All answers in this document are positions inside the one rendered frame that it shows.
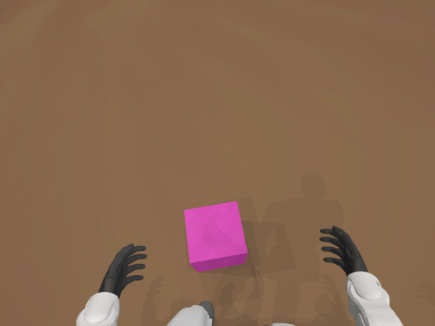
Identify carton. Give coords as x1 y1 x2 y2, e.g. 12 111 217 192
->
184 201 248 272

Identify robot left forearm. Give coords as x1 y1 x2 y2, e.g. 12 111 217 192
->
76 292 120 326

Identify left robot thigh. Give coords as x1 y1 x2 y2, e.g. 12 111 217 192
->
167 307 212 326

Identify robot right hand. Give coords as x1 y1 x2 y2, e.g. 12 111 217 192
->
319 226 369 276

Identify robot left hand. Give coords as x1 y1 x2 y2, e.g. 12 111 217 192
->
98 243 147 299

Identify robot right forearm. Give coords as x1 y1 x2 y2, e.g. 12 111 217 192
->
346 272 403 326

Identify left robot shin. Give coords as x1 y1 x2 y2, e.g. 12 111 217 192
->
191 305 208 315

